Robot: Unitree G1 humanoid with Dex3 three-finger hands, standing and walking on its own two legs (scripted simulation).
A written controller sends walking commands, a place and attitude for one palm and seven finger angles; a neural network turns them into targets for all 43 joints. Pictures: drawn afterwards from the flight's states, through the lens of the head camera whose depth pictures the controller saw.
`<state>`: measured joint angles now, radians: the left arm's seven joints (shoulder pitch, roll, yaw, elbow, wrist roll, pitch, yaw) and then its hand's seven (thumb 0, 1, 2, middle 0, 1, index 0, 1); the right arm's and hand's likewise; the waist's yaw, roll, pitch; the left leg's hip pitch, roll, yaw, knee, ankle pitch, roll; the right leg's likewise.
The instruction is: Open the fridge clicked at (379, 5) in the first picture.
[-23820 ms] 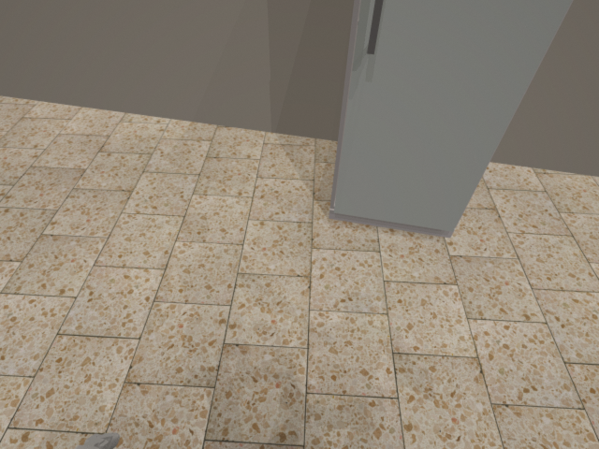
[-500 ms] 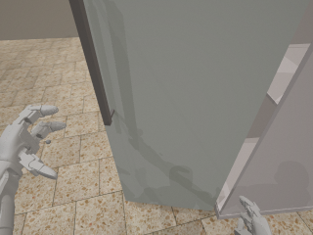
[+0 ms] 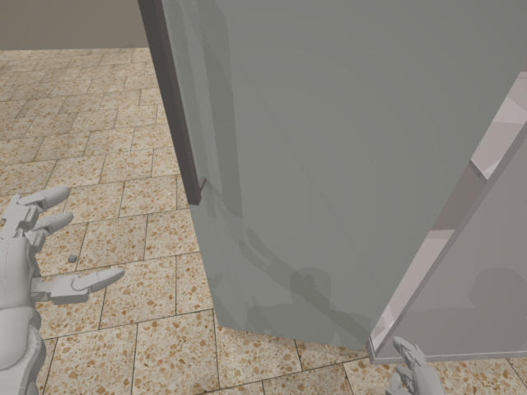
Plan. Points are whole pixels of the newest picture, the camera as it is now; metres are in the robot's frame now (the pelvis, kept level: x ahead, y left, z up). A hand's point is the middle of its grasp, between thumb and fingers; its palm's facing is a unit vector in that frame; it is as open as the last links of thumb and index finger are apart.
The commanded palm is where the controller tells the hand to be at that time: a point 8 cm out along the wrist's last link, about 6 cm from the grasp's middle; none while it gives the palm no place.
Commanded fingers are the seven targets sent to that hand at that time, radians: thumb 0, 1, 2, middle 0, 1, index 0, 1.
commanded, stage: draw the hand back to the body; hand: left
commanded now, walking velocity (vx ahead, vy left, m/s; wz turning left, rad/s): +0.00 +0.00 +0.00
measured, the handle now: (179, 98) +0.46 +0.20 +0.24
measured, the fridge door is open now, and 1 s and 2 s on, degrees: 78 78 78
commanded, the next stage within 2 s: step back with the hand held close in 0.76 s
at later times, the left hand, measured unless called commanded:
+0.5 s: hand (59, 266) +0.20 +0.28 +0.16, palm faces +0.48 -0.80 -0.37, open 7.9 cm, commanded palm +0.15 +0.31 +0.17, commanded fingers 0.00 0.90 0.90 -0.20 -0.30 -0.20 -0.30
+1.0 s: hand (62, 261) +0.20 +0.27 +0.16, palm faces +0.47 -0.79 -0.39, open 7.4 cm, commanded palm +0.14 +0.30 +0.17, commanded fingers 0.00 0.90 0.90 -0.20 -0.30 -0.20 -0.30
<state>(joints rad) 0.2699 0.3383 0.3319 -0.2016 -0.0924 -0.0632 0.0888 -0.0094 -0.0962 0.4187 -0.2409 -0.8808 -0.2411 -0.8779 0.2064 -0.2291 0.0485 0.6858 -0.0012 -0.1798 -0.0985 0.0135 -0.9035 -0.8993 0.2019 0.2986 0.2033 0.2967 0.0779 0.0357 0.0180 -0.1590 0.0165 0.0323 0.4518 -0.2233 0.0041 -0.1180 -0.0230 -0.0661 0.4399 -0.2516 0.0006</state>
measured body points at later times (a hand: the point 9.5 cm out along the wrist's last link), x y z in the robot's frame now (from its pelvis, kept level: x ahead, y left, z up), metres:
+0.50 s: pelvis +0.02 +0.01 +0.00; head -0.01 -0.01 +0.45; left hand +0.17 +0.32 +0.18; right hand +0.21 -0.21 -0.07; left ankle +0.02 +0.12 -0.74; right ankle +0.00 -0.12 -0.74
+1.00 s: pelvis +0.01 +0.00 +0.00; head -0.01 -0.01 +0.45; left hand +0.17 +0.31 +0.18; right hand +0.20 -0.22 -0.08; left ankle +0.02 +0.12 -0.74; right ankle +0.00 -0.12 -0.74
